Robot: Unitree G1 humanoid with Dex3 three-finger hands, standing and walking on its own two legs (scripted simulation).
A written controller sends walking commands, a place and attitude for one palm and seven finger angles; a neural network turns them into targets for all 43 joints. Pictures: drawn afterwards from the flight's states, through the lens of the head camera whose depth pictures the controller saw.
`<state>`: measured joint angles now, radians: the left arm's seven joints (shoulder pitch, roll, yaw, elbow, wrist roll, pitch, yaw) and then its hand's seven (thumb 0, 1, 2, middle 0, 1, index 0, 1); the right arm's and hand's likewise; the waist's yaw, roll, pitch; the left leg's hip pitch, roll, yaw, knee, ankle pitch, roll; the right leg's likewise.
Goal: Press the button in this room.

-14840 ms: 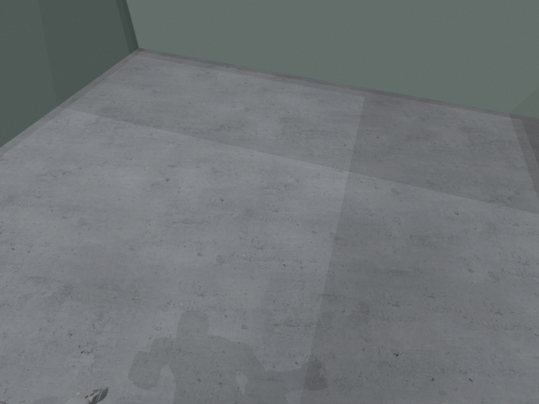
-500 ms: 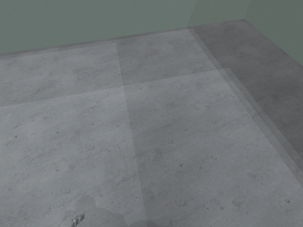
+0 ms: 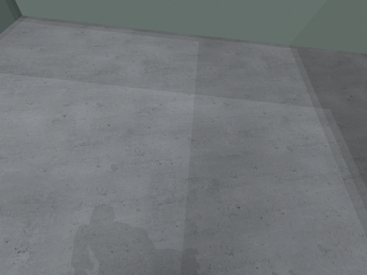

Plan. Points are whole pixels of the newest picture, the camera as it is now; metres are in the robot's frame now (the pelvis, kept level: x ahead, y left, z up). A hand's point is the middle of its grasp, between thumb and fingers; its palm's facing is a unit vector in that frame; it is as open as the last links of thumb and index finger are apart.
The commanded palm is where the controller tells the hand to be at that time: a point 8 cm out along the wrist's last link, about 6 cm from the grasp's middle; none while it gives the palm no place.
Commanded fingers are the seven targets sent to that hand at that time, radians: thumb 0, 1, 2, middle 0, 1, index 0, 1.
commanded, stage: turn or walk to find it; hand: left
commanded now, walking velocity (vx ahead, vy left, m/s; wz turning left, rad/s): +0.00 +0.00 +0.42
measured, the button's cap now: out of the picture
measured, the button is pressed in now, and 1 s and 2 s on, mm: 0 0 0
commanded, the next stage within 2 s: stand and wait in 0.90 s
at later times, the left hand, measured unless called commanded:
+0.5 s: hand out of the picture +0.05 +0.17 -0.13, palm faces +0.22 -0.93 -0.28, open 7.4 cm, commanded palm none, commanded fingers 0.00 0.90 0.90 -0.20 -0.30 -0.20 -0.30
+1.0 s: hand out of the picture -0.12 +0.20 -0.18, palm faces +0.48 -0.85 -0.23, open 7.4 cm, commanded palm none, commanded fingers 0.00 0.90 0.90 -0.20 -0.30 -0.20 -0.30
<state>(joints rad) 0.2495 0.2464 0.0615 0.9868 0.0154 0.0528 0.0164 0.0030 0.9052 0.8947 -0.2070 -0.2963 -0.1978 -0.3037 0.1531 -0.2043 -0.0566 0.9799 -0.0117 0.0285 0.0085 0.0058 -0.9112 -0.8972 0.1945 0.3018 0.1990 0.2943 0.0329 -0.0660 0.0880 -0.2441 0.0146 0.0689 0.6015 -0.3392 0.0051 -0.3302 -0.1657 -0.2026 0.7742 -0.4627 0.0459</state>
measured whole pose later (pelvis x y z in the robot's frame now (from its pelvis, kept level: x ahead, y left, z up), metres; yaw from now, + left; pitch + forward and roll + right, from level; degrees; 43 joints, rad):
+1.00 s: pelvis -0.04 +0.00 +0.01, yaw +25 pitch -1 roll -1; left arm 0.25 0.26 0.06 1.02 0.01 0.07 0.02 0.00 0.91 0.89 -0.20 -0.30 -0.19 -0.30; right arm 0.13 -0.18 -0.04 0.97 -0.02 0.01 -0.01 0.00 -0.91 -0.90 0.20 0.30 0.20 0.29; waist 0.04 -0.06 0.08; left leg -0.23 0.01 0.07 0.56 -0.31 0.04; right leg -0.38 -0.11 -0.10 0.98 -0.51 0.06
